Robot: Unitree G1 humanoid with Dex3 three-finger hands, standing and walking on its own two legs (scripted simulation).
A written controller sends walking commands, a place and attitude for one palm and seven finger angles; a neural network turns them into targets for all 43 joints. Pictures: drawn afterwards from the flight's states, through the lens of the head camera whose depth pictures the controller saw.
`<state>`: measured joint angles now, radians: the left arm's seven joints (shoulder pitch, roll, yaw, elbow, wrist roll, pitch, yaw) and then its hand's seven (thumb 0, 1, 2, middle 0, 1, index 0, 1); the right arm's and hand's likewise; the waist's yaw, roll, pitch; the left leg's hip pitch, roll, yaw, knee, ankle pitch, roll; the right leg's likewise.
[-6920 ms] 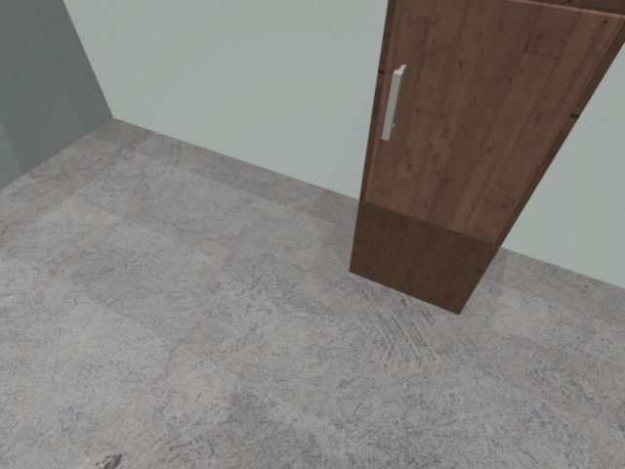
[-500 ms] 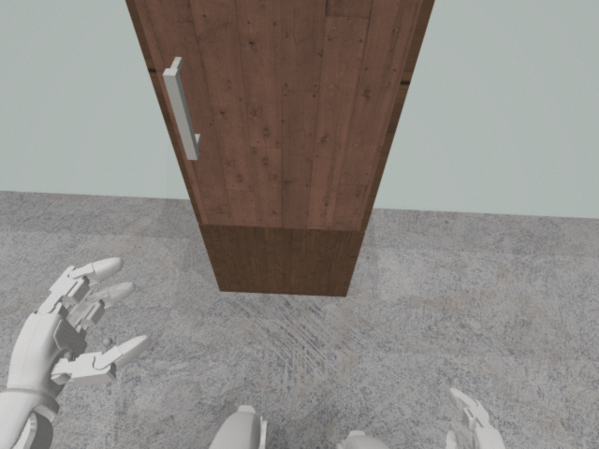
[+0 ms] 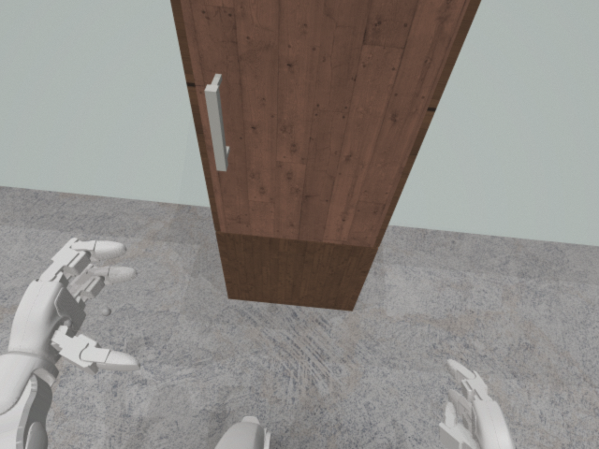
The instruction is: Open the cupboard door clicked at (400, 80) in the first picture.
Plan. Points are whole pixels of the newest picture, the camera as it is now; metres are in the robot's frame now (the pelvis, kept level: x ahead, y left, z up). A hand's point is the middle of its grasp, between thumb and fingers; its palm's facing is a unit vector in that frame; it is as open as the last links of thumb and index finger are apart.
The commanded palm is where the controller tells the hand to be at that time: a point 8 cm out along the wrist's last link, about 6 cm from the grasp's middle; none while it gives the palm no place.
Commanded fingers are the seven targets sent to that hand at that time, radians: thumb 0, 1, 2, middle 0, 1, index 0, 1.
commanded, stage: raise the hand with hooked fingers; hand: left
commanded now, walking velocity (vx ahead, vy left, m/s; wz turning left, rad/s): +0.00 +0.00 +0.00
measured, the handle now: (220, 125) +0.61 +0.19 +0.07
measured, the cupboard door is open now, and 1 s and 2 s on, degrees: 0 0 0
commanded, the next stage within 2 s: move the hooked fingers beside the handle in 0.82 s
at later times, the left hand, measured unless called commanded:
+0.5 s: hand (107, 268) +0.30 +0.26 +0.08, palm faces +0.00 -1.00 -0.02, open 14.0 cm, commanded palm +0.27 +0.31 +0.08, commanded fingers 0.00 -0.50 0.30 -0.30 -1.20 -0.30 -1.20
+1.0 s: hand (115, 272) +0.30 +0.25 +0.08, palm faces +0.02 -1.00 -0.02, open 14.0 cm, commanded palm +0.28 +0.30 +0.08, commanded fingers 0.00 -0.50 0.30 -0.30 -1.20 -0.30 -1.20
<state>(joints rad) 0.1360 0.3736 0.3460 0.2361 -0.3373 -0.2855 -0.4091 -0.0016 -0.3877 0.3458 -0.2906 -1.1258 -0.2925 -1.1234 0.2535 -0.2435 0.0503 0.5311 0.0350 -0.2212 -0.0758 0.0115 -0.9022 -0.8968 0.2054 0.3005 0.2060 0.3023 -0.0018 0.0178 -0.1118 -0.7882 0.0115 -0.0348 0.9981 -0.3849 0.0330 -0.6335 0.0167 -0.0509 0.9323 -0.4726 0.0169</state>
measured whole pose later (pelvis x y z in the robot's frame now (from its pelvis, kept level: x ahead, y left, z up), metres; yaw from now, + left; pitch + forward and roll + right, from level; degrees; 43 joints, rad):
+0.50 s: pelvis +0.01 -0.01 +0.01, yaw -1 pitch +10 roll -3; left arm -0.03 0.43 0.43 0.41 -0.36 -0.24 -0.51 -0.01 -0.50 0.30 -0.30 -1.20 -0.30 -1.20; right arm 0.31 -0.28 0.03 0.55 0.04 -0.18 -0.08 0.01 -0.90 -0.90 0.21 0.30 0.21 0.30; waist -0.02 0.02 -0.10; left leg -0.73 0.02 -0.02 0.93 -0.37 0.02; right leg -0.59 0.03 -0.04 0.87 -0.46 0.01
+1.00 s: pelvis +0.01 -0.02 +0.01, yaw +0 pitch +10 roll -3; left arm -0.05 0.42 0.42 0.45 -0.36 -0.28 -0.51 -0.01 -0.50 0.30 -0.30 -1.20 -0.30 -1.20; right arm 0.29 -0.27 0.04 0.55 0.04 -0.17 -0.09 0.01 -0.90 -0.90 0.21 0.30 0.21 0.30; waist 0.00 0.03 -0.11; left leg -0.73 0.03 -0.03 0.93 -0.37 0.01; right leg -0.60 0.03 -0.05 0.89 -0.46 -0.01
